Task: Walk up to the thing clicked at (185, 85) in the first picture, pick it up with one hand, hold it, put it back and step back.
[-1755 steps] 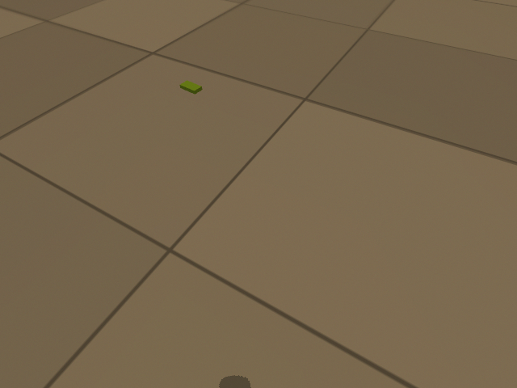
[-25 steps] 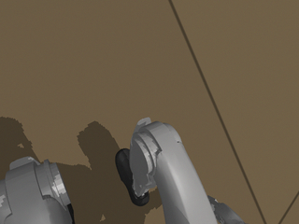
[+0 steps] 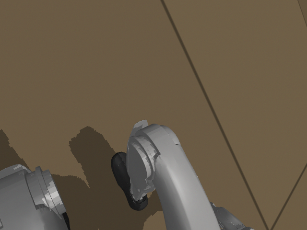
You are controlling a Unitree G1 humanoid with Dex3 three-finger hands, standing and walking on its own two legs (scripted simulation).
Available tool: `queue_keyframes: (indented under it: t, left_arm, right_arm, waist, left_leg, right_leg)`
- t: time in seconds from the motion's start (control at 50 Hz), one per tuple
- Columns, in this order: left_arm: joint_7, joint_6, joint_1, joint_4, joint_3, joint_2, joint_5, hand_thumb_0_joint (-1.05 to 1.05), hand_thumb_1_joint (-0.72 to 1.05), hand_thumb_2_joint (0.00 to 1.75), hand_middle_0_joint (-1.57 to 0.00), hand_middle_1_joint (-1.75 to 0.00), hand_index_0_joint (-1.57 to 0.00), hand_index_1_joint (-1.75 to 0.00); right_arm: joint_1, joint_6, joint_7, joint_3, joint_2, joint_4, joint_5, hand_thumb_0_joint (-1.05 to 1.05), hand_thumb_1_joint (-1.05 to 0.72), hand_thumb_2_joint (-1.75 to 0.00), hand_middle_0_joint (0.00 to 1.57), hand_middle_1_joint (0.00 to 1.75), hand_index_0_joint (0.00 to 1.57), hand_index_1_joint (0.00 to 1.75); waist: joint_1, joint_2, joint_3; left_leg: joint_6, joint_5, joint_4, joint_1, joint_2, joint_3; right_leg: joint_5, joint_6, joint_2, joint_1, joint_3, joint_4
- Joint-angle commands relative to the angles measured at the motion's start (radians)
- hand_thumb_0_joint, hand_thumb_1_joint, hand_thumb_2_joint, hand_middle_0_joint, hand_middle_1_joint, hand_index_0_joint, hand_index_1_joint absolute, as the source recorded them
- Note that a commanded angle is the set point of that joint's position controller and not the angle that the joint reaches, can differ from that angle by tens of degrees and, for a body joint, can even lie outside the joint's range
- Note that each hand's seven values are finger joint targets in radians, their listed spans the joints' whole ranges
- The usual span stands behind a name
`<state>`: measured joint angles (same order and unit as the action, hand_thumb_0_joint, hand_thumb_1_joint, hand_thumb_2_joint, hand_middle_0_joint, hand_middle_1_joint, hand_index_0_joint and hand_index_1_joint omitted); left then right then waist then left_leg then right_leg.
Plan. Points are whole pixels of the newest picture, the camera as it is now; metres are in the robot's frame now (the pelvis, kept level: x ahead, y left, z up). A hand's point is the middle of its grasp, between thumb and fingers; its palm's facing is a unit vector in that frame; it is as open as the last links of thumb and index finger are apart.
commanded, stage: open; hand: left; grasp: from above
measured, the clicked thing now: out of the picture +0.45 +0.33 -0.29
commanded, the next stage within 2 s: withdraw in 0.98 s
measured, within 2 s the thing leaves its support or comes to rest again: neither
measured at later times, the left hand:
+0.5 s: hand out of the picture +0.45 +0.32 -0.26, palm faces -0.45 -0.13 -0.88, open 12.3 cm
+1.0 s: hand out of the picture +0.45 +0.32 -0.26, palm faces -0.46 -0.12 -0.88, open 13.7 cm
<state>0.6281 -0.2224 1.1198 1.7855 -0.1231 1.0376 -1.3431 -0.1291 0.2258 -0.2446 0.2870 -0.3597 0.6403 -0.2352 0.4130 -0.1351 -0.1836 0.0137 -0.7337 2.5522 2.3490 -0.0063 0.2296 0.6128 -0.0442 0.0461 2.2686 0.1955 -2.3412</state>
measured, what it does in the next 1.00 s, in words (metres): stands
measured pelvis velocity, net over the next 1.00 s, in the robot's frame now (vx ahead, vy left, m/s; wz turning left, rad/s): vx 0.00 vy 0.00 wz -0.01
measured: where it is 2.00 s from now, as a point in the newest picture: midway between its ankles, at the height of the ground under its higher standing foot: (100, 213)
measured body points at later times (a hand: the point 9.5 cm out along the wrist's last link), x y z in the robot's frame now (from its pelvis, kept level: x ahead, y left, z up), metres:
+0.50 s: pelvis +0.00 +0.00 +0.00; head +0.29 +0.13 +0.32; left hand +0.47 +0.33 -0.21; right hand +0.04 -0.26 -0.04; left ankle +0.06 +0.12 -0.27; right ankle +0.12 -0.11 -0.27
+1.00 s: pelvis +0.00 +0.00 +0.01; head +0.29 +0.13 +0.32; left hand +0.47 +0.32 -0.21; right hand +0.04 -0.25 -0.04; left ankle +0.06 +0.12 -0.27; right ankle +0.12 -0.11 -0.27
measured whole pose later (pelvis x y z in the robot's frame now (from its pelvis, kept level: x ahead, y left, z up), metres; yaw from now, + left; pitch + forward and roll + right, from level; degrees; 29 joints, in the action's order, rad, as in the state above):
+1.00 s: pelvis +0.00 +0.00 +0.01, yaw -1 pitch +28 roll -15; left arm 0.60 -0.23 1.12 1.75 -0.09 1.07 -1.31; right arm -0.13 0.23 -0.23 0.33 -0.37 0.60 -0.23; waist 0.42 -0.15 -0.22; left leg 0.01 -0.73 2.53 2.33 0.00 0.25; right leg 0.60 -0.04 0.05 2.24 0.21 -2.31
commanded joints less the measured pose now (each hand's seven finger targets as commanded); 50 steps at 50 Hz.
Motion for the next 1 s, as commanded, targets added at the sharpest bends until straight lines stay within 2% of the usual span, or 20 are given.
queue_keyframes:
  t: [0.0, 0.02, 0.04, 0.12, 0.18, 0.28, 0.3, 0.38, 0.44, 0.46, 0.52, 0.56, 0.58, 0.64, 0.72, 0.78, 0.82, 0.9, 0.92, 0.98]
  left_arm:
    - [0.036, 0.0, 0.262, -0.111, 0.001, 0.232, 0.023, 0.0, 0.44, 0.62, -0.78, -0.61, -0.8, -0.59]
    - [0.037, 0.001, 0.244, -0.108, 0.004, 0.233, 0.02, 0.0, 0.36, 0.6, -0.7, -0.61, -0.72, -0.59]
    - [0.033, -0.001, 0.253, -0.103, 0.017, 0.219, 0.018, 0.0, 0.28, 0.57, -0.64, -0.59, -0.66, -0.57]
    - [0.034, -0.003, 0.262, -0.126, 0.014, 0.228, 0.027, 0.0, -0.02, 0.58, -0.49, -0.61, -0.5, -0.6]
    - [0.042, -0.01, 0.268, -0.135, 0.002, 0.254, 0.032, 0.0, -0.1, 0.63, -0.42, -0.67, -0.43, -0.65]
    - [0.038, -0.006, 0.263, -0.127, 0.026, 0.216, 0.036, 0.0, -0.18, 0.7, -0.34, -0.75, -0.36, -0.73]
    - [0.042, -0.005, 0.258, -0.116, 0.014, 0.242, 0.036, 0.0, -0.21, 0.73, -0.33, -0.76, -0.34, -0.75]
    - [0.036, 0.0, 0.26, -0.132, 0.016, 0.234, 0.035, 0.0, -0.26, 0.77, -0.29, -0.8, -0.3, -0.79]
    - [0.027, 0.001, 0.242, -0.128, 0.021, 0.227, 0.034, 0.0, -0.3, 0.8, -0.24, -0.85, -0.25, -0.84]
    - [0.029, 0.002, 0.248, -0.123, 0.023, 0.235, 0.038, 0.0, -0.31, 0.81, -0.23, -0.85, -0.24, -0.84]
    - [0.025, 0.006, 0.228, -0.128, 0.007, 0.249, 0.042, 0.0, -0.36, 0.84, -0.2, -0.89, -0.2, -0.88]
    - [0.021, 0.006, 0.222, -0.123, 0.029, 0.221, 0.046, 0.0, -0.37, 0.85, -0.19, -0.89, -0.19, -0.89]
    - [0.022, 0.006, 0.212, -0.106, 0.019, 0.229, 0.05, 0.0, -0.38, 0.87, -0.17, -0.91, -0.18, -0.9]
    - [0.006, 0.005, 0.227, -0.108, 0.03, 0.219, 0.056, 0.0, -0.41, 0.89, -0.15, -0.94, -0.15, -0.93]
    - [0.006, -0.004, 0.235, -0.164, 0.011, 0.247, 0.055, 0.0, -0.45, 0.92, -0.1, -0.99, -0.11, -0.98]
    - [-0.003, -0.009, 0.212, -0.121, 0.04, 0.22, 0.055, 0.0, -0.46, 0.94, -0.09, -1.01, -0.1, -1.0]
    - [0.005, -0.012, 0.239, -0.169, 0.018, 0.263, 0.054, 0.0, -0.47, 0.94, -0.07, -1.02, -0.09, -1.0]
    - [0.009, -0.01, 0.208, -0.118, 0.026, 0.249, 0.05, 0.0, -0.48, 0.96, -0.08, -1.02, -0.09, -1.01]
    - [0.007, -0.012, 0.22, -0.131, 0.039, 0.238, 0.051, 0.0, -0.47, 0.95, -0.07, -1.03, -0.09, -1.02]
    - [0.008, -0.01, 0.248, -0.159, 0.031, 0.256, 0.058, 0.0, -0.47, 0.95, -0.07, -1.03, -0.08, -1.02]
  right_arm:
    - [-0.195, 0.002, 0.012, -0.089, -0.345, 0.024, 0.004, 0.0, -0.89, -0.9, 0.2, 0.3, 0.2, 0.3]
    - [-0.198, 0.0, 0.013, -0.09, -0.347, 0.02, 0.008, 0.0, -0.89, -0.9, 0.2, 0.3, 0.2, 0.3]
    - [-0.197, 0.004, 0.009, -0.086, -0.34, 0.017, 0.007, 0.0, -0.89, -0.9, 0.2, 0.3, 0.2, 0.3]
    - [-0.196, 0.01, 0.008, -0.08, -0.345, 0.02, 0.005, 0.0, -0.89, -0.9, 0.2, 0.3, 0.2, 0.3]
    - [-0.201, 0.011, 0.01, -0.075, -0.349, 0.02, 0.007, 0.0, -0.89, -0.9, 0.2, 0.3, 0.2, 0.3]
    - [-0.2, 0.019, 0.006, -0.079, -0.354, 0.018, 0.004, 0.0, -0.89, -0.9, 0.2, 0.3, 0.2, 0.3]
    - [-0.206, 0.016, 0.008, -0.078, -0.35, 0.026, 0.005, 0.0, -0.89, -0.9, 0.2, 0.3, 0.2, 0.3]
    - [-0.188, 0.017, 0.006, -0.082, -0.358, 0.018, 0.006, 0.0, -0.89, -0.9, 0.2, 0.3, 0.2, 0.3]
    - [-0.2, 0.016, 0.003, -0.074, -0.349, 0.011, 0.005, 0.0, -0.89, -0.9, 0.2, 0.3, 0.2, 0.3]
    - [-0.192, 0.015, 0.004, -0.069, -0.346, 0.015, 0.005, 0.0, -0.89, -0.9, 0.2, 0.3, 0.2, 0.3]
    - [-0.205, 0.011, 0.006, -0.074, -0.352, 0.01, 0.006, 0.0, -0.89, -0.9, 0.2, 0.3, 0.2, 0.3]
    - [-0.201, 0.01, 0.007, -0.079, -0.359, 0.005, 0.006, 0.0, -0.89, -0.9, 0.2, 0.3, 0.2, 0.3]
    - [-0.205, 0.006, 0.009, -0.069, -0.346, 0.007, 0.005, 0.0, -0.89, -0.9, 0.2, 0.3, 0.2, 0.3]
    - [-0.21, 0.008, 0.006, -0.063, -0.346, 0.002, 0.006, 0.0, -0.89, -0.9, 0.2, 0.3, 0.2, 0.3]
    - [-0.219, 0.002, 0.012, -0.07, -0.356, 0.004, 0.009, 0.0, -0.89, -0.9, 0.2, 0.3, 0.2, 0.3]
    - [-0.205, 0.002, 0.007, -0.052, -0.34, -0.007, 0.005, 0.0, -0.89, -0.9, 0.2, 0.3, 0.2, 0.3]
    - [-0.214, -0.002, 0.014, -0.059, -0.355, -0.005, 0.01, 0.0, -0.89, -0.9, 0.2, 0.3, 0.2, 0.3]
    - [-0.2, -0.002, 0.02, -0.056, -0.351, -0.005, 0.008, 0.0, -0.89, -0.9, 0.2, 0.3, 0.2, 0.3]
    - [-0.21, -0.001, 0.017, -0.053, -0.342, -0.006, 0.004, 0.0, -0.89, -0.9, 0.2, 0.3, 0.2, 0.3]
    - [-0.21, 0.003, 0.02, -0.059, -0.353, -0.009, 0.009, 0.0, -0.89, -0.9, 0.2, 0.3, 0.2, 0.3]
  waist:
    - [0.055, 0.538, 0.642]
    - [0.051, 0.555, 0.654]
    - [0.064, 0.54, 0.627]
    - [0.063, 0.525, 0.634]
    - [0.063, 0.524, 0.642]
    - [0.071, 0.541, 0.628]
    - [0.069, 0.554, 0.632]
    - [0.061, 0.579, 0.635]
    - [0.072, 0.574, 0.634]
    - [0.067, 0.565, 0.625]
    - [0.058, 0.58, 0.641]
    - [0.066, 0.572, 0.636]
    - [0.062, 0.547, 0.638]
    - [0.078, 0.534, 0.599]
    - [0.058, 0.584, 0.66]
    - [0.082, 0.536, 0.61]
    - [0.067, 0.549, 0.635]
    - [0.063, 0.545, 0.608]
    - [0.077, 0.544, 0.608]
    - [0.073, 0.538, 0.61]
  left_leg:
    - [-0.002, 0.222, -0.271, -0.481, 0.036, -0.063]
    - [-0.004, 0.226, -0.289, -0.491, 0.036, -0.061]
    - [0.0, 0.212, -0.273, -0.473, 0.036, -0.064]
    - [0.0, 0.232, -0.271, -0.482, 0.04, -0.06]
    - [0.002, 0.23, -0.272, -0.469, 0.039, -0.062]
    - [-0.005, 0.238, -0.276, -0.492, 0.04, -0.057]
    - [-0.006, 0.232, -0.284, -0.489, 0.042, -0.059]
    - [-0.017, 0.245, -0.287, -0.522, 0.047, -0.039]
    - [-0.013, 0.262, -0.288, -0.519, 0.045, -0.047]
    - [-0.011, 0.239, -0.282, -0.496, 0.044, -0.052]
    - [-0.012, 0.268, -0.288, -0.508, 0.043, -0.054]
    - [-0.013, 0.273, -0.289, -0.501, 0.043, -0.052]
    - [-0.01, 0.258, -0.292, -0.492, 0.042, -0.051]
    - [-0.008, 0.243, -0.287, -0.481, 0.043, -0.049]
    - [-0.019, 0.296, -0.297, -0.549, 0.047, -0.038]
    - [-0.009, 0.266, -0.284, -0.494, 0.045, -0.051]
    - [-0.008, 0.27, -0.286, -0.495, 0.043, -0.052]
    - [-0.015, 0.237, -0.302, -0.497, 0.045, -0.047]
    - [-0.006, 0.23, -0.293, -0.485, 0.044, -0.059]
    - [-0.004, 0.213, -0.294, -0.477, 0.045, -0.055]
  right_leg:
    - [-0.212, 0.065, 0.036, -0.377, 0.077, 0.175]
    - [-0.215, 0.067, 0.041, -0.389, 0.078, 0.175]
    - [-0.21, 0.063, 0.038, -0.378, 0.076, 0.172]
    - [-0.229, 0.06, 0.042, -0.391, 0.076, 0.178]
    - [-0.229, 0.06, 0.044, -0.415, 0.075, 0.188]
    - [-0.231, 0.061, 0.039, -0.392, 0.083, 0.178]
    - [-0.229, 0.063, 0.043, -0.413, 0.08, 0.185]
    - [-0.227, 0.067, 0.037, -0.366, 0.089, 0.17]
    - [-0.247, 0.063, 0.039, -0.393, 0.088, 0.177]
    - [-0.233, 0.064, 0.041, -0.404, 0.083, 0.181]
    - [-0.25, 0.065, 0.04, -0.416, 0.084, 0.186]
    - [-0.256, 0.066, 0.042, -0.418, 0.086, 0.188]
    - [-0.247, 0.065, 0.042, -0.426, 0.088, 0.189]
    - [-0.232, 0.063, 0.037, -0.403, 0.087, 0.189]
    - [-0.261, 0.067, 0.035, -0.41, 0.089, 0.183]
    - [-0.251, 0.062, 0.042, -0.428, 0.084, 0.195]
    - [-0.248, 0.065, 0.041, -0.429, 0.083, 0.202]
    - [-0.218, 0.069, 0.041, -0.409, 0.087, 0.201]
    - [-0.225, 0.062, 0.046, -0.428, 0.082, 0.209]
    - [-0.211, 0.063, 0.042, -0.416, 0.08, 0.211]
